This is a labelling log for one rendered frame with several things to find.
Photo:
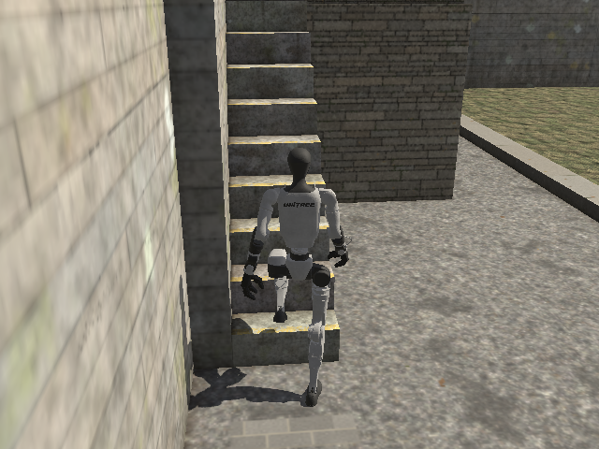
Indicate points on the robot left upper arm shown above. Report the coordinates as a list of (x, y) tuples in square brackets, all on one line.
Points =
[(269, 198)]

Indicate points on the right robot forearm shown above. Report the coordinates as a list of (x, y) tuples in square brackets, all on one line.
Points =
[(339, 244)]

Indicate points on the left robot foot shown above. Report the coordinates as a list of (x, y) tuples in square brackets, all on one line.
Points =
[(280, 316)]

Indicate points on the left robot forearm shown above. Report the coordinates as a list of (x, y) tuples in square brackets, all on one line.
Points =
[(253, 254)]

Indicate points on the robot left hand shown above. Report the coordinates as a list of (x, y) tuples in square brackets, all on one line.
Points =
[(247, 285)]

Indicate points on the robot right upper arm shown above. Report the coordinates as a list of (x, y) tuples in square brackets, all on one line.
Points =
[(328, 198)]

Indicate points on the humanoid robot head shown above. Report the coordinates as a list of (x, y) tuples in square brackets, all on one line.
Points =
[(299, 161)]

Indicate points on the robot right hand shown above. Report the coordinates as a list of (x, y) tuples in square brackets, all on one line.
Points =
[(344, 258)]

